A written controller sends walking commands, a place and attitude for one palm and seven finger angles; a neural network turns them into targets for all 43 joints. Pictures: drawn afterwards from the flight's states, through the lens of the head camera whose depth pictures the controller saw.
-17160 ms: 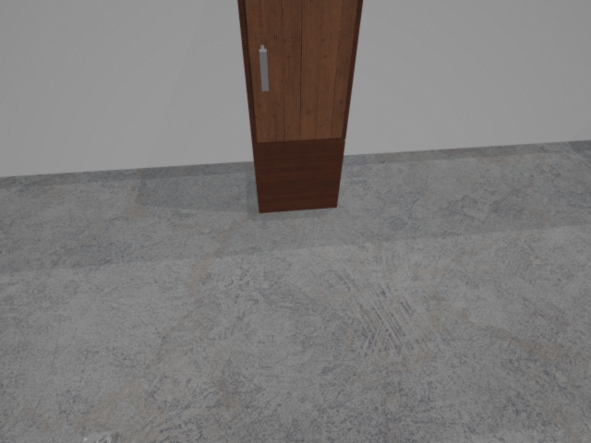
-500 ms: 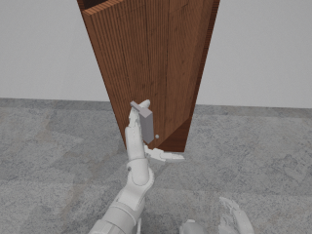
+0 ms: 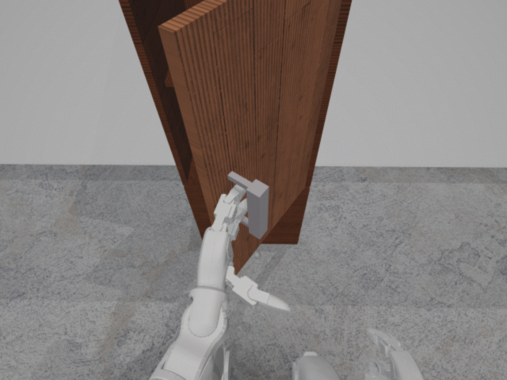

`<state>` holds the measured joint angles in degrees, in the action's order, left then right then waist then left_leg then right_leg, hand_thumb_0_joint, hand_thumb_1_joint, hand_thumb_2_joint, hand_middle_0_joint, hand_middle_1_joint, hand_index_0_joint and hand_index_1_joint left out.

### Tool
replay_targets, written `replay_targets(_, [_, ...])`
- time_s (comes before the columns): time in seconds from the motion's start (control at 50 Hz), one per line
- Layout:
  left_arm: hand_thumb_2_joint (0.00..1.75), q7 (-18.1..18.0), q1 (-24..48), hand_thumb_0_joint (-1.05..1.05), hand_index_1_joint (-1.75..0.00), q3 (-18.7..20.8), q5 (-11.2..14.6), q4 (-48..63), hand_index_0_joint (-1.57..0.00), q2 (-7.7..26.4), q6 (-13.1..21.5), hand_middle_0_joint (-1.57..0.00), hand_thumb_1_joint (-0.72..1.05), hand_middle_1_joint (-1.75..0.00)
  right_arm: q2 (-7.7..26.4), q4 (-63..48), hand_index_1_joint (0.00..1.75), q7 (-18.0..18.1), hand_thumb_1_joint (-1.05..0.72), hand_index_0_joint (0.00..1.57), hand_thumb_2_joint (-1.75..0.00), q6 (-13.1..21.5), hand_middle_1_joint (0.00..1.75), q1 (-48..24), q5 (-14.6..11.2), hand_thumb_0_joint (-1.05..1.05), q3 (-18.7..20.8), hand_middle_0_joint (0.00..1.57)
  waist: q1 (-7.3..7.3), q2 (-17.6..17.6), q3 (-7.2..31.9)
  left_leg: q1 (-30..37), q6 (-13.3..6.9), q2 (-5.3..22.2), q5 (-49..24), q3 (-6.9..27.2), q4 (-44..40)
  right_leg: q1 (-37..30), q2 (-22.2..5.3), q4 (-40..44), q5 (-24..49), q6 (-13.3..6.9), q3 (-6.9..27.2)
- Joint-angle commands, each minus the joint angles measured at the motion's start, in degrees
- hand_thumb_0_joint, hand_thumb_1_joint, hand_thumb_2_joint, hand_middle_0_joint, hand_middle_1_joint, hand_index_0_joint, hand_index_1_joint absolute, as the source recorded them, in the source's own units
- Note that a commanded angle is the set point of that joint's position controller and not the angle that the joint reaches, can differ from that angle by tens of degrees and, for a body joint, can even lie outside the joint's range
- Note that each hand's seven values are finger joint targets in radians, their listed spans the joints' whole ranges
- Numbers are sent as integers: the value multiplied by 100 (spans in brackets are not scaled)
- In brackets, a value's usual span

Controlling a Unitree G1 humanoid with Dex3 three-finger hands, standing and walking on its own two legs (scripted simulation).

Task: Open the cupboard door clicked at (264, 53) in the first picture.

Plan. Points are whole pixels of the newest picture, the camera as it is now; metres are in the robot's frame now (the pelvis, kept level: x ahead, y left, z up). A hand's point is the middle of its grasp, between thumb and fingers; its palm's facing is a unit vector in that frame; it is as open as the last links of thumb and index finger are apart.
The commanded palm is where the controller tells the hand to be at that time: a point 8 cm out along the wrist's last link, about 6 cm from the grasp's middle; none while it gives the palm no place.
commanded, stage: slide the hand sideways off the handle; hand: left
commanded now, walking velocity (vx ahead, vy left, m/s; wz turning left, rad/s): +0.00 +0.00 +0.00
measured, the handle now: (247, 205) +0.38 +0.02 +0.06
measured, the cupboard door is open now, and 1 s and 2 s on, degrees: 55 55 55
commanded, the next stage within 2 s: draw the hand back to the body in 0.66 s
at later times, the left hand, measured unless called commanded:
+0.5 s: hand (226, 288) +0.25 +0.05 +0.05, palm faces -0.05 -1.00 +0.00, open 16.2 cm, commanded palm +0.22 +0.11 +0.05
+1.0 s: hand (183, 285) +0.24 +0.10 +0.09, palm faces -0.03 -1.00 -0.05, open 16.3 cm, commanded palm +0.20 +0.16 +0.09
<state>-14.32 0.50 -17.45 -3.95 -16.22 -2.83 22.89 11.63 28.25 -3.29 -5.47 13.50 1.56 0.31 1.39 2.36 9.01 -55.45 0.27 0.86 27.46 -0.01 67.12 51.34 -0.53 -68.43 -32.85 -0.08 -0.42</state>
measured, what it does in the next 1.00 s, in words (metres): stands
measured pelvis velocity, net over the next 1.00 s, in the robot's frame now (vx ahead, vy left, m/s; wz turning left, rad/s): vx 0.02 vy -0.02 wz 0.02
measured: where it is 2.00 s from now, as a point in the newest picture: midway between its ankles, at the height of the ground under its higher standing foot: outside the picture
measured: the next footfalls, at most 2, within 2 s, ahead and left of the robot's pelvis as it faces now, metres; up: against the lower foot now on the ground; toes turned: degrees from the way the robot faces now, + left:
none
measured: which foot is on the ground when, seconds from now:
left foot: down 0.00-1.00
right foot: down 0.00-1.00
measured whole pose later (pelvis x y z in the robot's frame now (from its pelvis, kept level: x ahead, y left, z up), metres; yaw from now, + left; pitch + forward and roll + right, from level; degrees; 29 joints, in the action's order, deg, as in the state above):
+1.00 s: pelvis +0.02 -0.02 +0.01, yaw +1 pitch +15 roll +0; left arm 2.5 -28.1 -5.3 6.7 14.5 8.0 18.4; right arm 11.6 22.9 1.8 -0.3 15.7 -1.0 -0.8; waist 0.4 3.3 9.6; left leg -51.0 1.8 1.3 29.0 2.3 65.4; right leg 45.9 0.2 -65.8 -34.4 -1.3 -2.6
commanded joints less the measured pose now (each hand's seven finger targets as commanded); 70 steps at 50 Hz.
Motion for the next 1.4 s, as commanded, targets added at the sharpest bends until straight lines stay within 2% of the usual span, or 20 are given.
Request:
replay_targets(0.0, [30, 107, 765, 0, -30, 72, 171, 1583, -15, -175, 468, -15, -50, -30, 585, -952, 30, 154, -90, 20, -90, 361, 30, -415, -40, 0, 226, 20, 74, -831, 1410, 1379, -147, -135, -599, 130, -894, -488, 121, 1279, 1131, -189, -169])
replay_targets(0.18, [30, 533, -573, 0, -30, 341, 307, 2220, -15, 234, 538, -15, -50, -30, 527, -1136, 30, 201, -90, 20, -90, 489, 30, -426, -60, 0, 215, 20, -100, -624, 1500, 1331, -127, -184, -979, 31, -757, -779, 79, 1190, 1766, -167, -63])
replay_targets(0.26, [30, 733, -1079, 0, -30, 427, 404, 2655, -15, 382, 562, -15, -50, -30, 505, -1216, 30, 229, -90, 20, -90, 546, 30, -381, -76, 0, 212, 20, -78, -585, 1486, 1286, -135, -206, -1139, 19, -655, -884, 61, 1158, 2144, -128, 0])
replay_targets(0.3, [30, 842, -1553, 0, -30, 537, 476, 2653, -15, 446, 554, -15, -50, -30, 491, -1257, 30, 253, -90, 20, -90, 570, 30, -377, -86, 0, 208, 20, -68, -799, 1349, 1152, -128, -210, -1119, 11, -607, -966, 39, 1202, 2322, -79, 57])
replay_targets(0.34, [30, 957, -1535, 0, -30, 576, 498, 2922, -15, 559, 633, -15, -50, -30, 502, -1276, 30, 276, -90, 20, -90, 611, 30, -376, -88, 0, 213, 20, -47, -600, 1355, 1120, -130, -216, -1122, 21, -539, -886, 34, 1130, 2308, -79, 77])
replay_targets(0.5, [30, 1402, -2413, 0, -30, 793, 736, 3329, -15, 819, 780, -15, -50, -30, 522, -1357, 30, 336, -90, 20, -90, 789, 30, -291, -112, 0, 235, 20, -13, -657, 1397, 875, -133, -219, -1104, 63, -316, -913, -34, 1065, 2620, 20, 213])
replay_targets(0.6, [30, 1708, -2651, 0, -30, 981, 891, 3524, -15, 1030, 785, -15, -50, -30, 552, -1389, 30, 402, -90, 20, -90, 849, 30, -261, -144, 0, 249, 20, 12, -668, 1286, 638, -138, -214, -959, 75, -196, -866, -59, 1083, 2388, 45, 316])
replay_targets(0.64, [30, 1765, -2333, 0, -30, 816, 934, 3624, -15, 919, 786, -15, -50, -30, 571, -1391, 30, 441, -90, 20, -90, 907, 30, -261, -145, 0, 241, 20, 136, -735, 1233, 585, -163, -205, -855, 110, -104, -686, -59, 1081, 2171, 71, 328])
replay_targets(0.72, [30, 1732, -2203, 0, -30, 902, 931, 3663, -15, 1016, 735, -15, -50, -30, 605, -1386, 30, 490, -90, 20, -90, 981, 30, -239, -138, 0, 243, 20, 70, -520, 1361, 625, -177, -188, -828, 125, -84, -488, 6, 989, 1741, -14, 229])
replay_targets(0.74, [30, 1707, -2246, 0, -30, 872, 927, 3620, -15, 980, 695, -15, -50, -30, 597, -1399, 30, 488, -90, 20, -90, 986, 30, -219, -138, 0, 237, 20, 50, -535, 1368, 648, -172, -194, -823, 129, -125, -497, 11, 982, 1702, -23, 195])
replay_targets(0.78, [30, 1640, -2284, 0, -30, 1194, 962, 4066, -15, 1316, 603, -15, -50, -30, 604, -1461, 30, 514, -90, 20, -90, 967, 30, -176, -157, 0, 256, 20, -71, -431, 1678, 918, -178, -178, -951, 100, -278, -766, 23, 1077, 1829, -26, 210])
replay_targets(0.84, [30, 1572, -2732, 0, -30, 1410, 1011, 4341, -15, 1488, 268, -15, -50, -30, 568, -1583, 30, 532, -90, 20, -90, 871, 30, -159, -222, 0, 222, 20, -186, -263, 1669, 1313, -186, -189, -1185, 55, -652, -1130, 84, 1259, 2044, -49, 61])
replay_targets(0.92, [30, 1634, -2979, 0, -30, 1385, 1126, 4235, -15, 1339, -127, -15, -50, -30, 604, -1581, 30, 591, -90, 20, -90, 834, 30, -142, -280, 0, 181, 20, -37, -637, 1183, 1499, -200, -177, -1212, 96, -967, -1347, 131, 1566, 2170, 9, -103])
replay_targets(1.02, [30, 1854, -2986, 0, -30, 1425, 1225, 4356, -15, 1443, -214, -15, -50, -30, 693, -1572, 30, 620, -90, 20, -90, 927, 30, -135, -293, 0, 148, 20, 45, -465, 714, 1762, -199, -162, -985, 161, -1272, -1244, 175, 1793, 1679, -17, -239])
replay_targets(1.12, [30, 1951, -3154, 0, -30, 1819, 1366, 4823, -15, 1758, -184, -15, -50, -30, 680, -1615, 30, 615, -90, 20, -90, 1011, 30, -123, -314, 0, 138, 20, -96, -63, 775, 2115, -179, -150, -1141, 174, -1543, -1480, 207, 1881, 1663, -67, -325])
replay_targets(1.24, [37, 2114, -3211, 0, -30, 2104, 1578, 5038, -16, 1915, -422, -16, -32, -30, 678, -1610, 30, 641, -90, 20, -90, 1089, 30, -193, -394, 0, 94, 20, -92, -20, 511, 2378, -174, -125, -1206, 199, -1790, -1654, 242, 2134, 1747, -50, -365])
replay_targets(1.26, [39, 1541, -3426, 0, -30, 2169, 861, 5339, -16, 2638, -855, -16, -29, -30, 670, -1704, 30, 837, -90, 20, -90, 940, 30, -178, -380, 0, 85, 20, -441, 100, 763, 2674, -169, -74, -1376, 135, -2141, -1895, 66, 2477, 1844, -139, -38])
replay_targets(1.28, [40, 1290, -3549, 0, -30, 2009, 802, 5426, -16, 2257, -1141, -16, -26, -30, 574, -1760, 30, 920, -90, 20, -90, 886, 30, -126, -356, 0, 23, 20, -273, 19, 526, 2787, -191, -75, -1431, 104, -2204, -1909, 49, 2587, 1903, -116, -106])
replay_targets(1.3, [42, 1142, -3605, 0, -30, 1933, 720, 5340, -16, 2157, -1352, -16, -22, -30, 569, -1686, 30, 954, -90, 20, -90, 846, 30, -109, -356, 0, 1, 20, -241, 74, 303, 2847, -187, -51, -1455, 102, -2272, -1948, 44, 2669, 1929, -94, -156])
replay_targets(1.38, [48, 836, -3272, 0, -30, 2227, 590, 5450, -16, 2451, -1698, -16, -8, -30, 628, -1550, 30, 1050, -90, 20, -90, 831, 30, -207, -303, 0, -83, 20, -227, -123, 90, 3186, -199, -35, -1570, 140, -2582, -2282, 55, 2996, 1975, -76, -232])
